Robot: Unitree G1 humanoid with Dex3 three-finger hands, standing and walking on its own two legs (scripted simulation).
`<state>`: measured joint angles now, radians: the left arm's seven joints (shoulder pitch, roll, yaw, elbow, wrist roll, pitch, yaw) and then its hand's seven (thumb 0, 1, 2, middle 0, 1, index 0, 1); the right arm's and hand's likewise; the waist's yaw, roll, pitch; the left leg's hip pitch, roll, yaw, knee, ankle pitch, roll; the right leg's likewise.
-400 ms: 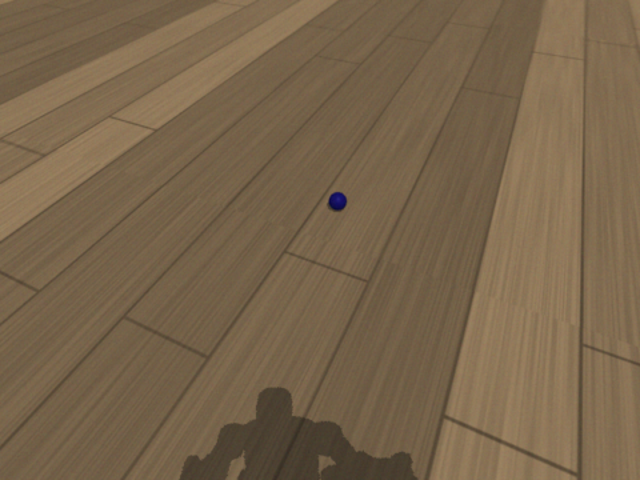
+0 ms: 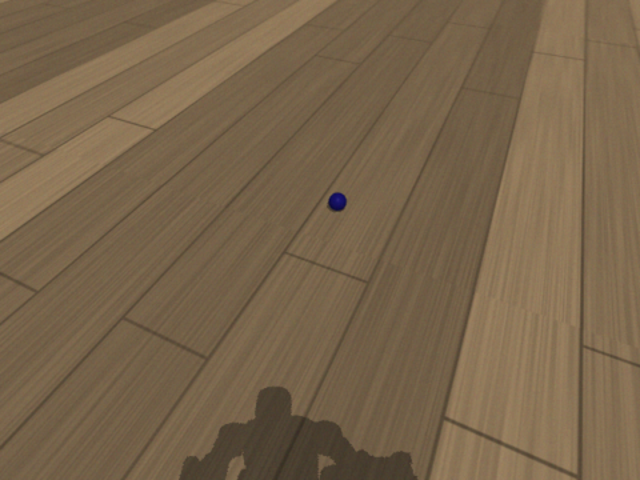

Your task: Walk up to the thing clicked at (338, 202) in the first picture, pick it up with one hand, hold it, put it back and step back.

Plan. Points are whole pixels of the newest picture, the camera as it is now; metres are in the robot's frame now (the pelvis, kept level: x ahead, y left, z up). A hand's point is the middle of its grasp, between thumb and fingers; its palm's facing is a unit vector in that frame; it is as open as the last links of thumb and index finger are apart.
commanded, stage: stand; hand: left
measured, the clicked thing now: (337, 201) +1.42 -0.09 -0.74
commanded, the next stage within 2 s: walk up in 0.72 s
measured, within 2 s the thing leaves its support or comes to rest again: neither
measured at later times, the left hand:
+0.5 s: hand out of the picture +0.07 +0.25 -0.16, palm faces -0.02 -0.94 -0.34, open 7.3 cm
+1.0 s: hand out of the picture +0.15 +0.24 -0.14, palm faces -0.12 -0.91 -0.40, open 7.4 cm
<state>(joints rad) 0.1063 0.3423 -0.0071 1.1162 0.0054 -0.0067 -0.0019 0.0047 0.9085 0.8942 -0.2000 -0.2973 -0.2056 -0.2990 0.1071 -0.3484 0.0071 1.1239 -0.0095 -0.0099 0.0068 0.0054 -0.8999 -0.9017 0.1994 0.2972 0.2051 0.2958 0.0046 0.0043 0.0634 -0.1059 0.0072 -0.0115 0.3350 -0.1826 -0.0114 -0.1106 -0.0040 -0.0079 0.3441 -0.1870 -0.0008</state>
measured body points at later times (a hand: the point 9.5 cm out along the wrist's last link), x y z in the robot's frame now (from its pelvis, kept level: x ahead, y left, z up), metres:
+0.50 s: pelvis +0.00 +0.00 +0.00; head +0.01 +0.00 +0.45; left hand +0.07 +0.30 -0.13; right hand +0.08 -0.30 -0.14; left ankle +0.00 +0.13 -0.75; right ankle +0.00 -0.12 -0.75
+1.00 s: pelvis +0.06 -0.05 -0.01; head +0.06 -0.07 +0.44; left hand +0.16 +0.29 -0.11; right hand +0.06 -0.40 -0.14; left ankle +0.00 +0.12 -0.75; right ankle +0.13 -0.20 -0.73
